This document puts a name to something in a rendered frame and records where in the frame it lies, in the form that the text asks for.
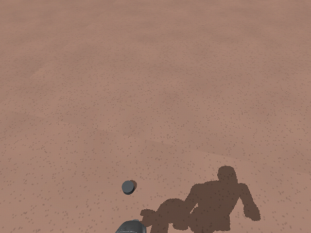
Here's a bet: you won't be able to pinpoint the tin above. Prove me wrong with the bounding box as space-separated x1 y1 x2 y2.
122 181 135 195

